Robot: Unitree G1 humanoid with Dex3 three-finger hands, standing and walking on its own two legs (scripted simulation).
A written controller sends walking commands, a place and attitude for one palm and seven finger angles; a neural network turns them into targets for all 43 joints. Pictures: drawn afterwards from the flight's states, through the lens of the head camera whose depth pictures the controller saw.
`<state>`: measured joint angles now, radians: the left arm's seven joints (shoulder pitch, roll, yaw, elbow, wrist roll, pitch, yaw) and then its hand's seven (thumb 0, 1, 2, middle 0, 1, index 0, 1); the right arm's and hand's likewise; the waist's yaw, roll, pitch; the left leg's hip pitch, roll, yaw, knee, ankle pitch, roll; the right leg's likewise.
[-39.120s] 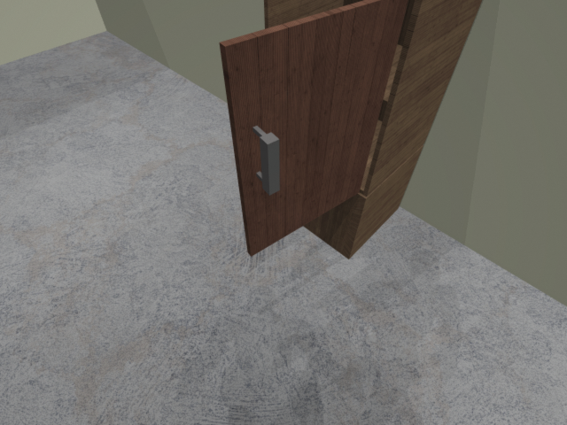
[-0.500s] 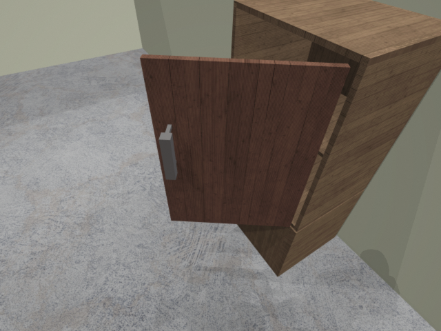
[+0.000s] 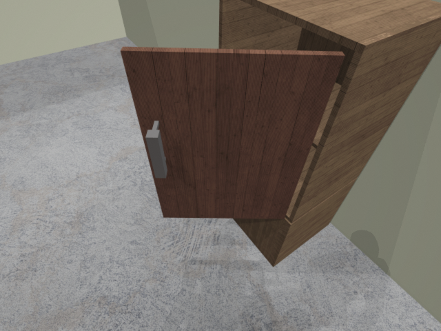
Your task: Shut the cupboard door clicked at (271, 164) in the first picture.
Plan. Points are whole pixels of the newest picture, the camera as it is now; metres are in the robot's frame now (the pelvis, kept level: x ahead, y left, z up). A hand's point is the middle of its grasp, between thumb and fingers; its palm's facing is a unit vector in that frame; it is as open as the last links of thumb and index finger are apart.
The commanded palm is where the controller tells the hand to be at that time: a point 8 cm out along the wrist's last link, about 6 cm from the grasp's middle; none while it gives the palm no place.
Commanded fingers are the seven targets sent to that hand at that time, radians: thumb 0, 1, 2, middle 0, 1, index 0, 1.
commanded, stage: shuffle to correct the standing spot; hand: left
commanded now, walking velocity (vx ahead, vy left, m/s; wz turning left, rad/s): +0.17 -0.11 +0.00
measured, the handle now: (158, 149) +0.51 +0.18 +0.02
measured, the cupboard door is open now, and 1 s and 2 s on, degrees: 55 55 55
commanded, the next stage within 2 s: come to a stop and stand still in 0.12 s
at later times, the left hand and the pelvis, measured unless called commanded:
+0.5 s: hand out of the picture +0.13 +0.17 -0.18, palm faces +0.04 -0.97 -0.23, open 7.3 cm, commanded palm none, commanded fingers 0.00 0.90 0.90 -0.20 -0.30 -0.20 -0.30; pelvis +0.09 -0.02 +0.00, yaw +0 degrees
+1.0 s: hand out of the picture +0.09 +0.23 -0.17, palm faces +0.04 -0.97 -0.25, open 7.3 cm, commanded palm none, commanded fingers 0.00 0.90 0.90 -0.20 -0.30 -0.20 -0.30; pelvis +0.02 +0.03 -0.01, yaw -1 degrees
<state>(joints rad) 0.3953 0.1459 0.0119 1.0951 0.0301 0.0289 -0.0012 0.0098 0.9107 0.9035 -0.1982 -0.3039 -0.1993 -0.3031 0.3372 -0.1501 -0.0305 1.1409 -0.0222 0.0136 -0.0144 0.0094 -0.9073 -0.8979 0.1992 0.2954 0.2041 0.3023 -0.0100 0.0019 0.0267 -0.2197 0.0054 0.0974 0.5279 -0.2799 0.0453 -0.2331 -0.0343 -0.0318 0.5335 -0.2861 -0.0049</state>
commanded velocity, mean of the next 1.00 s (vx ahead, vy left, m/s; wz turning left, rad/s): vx -0.04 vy -0.01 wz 0.00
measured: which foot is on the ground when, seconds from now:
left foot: down 0.00-0.52, up 0.54-0.74, down 0.76-1.00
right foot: down 0.00-0.22, up 0.24-0.46, down 0.48-0.82, up 0.84-1.00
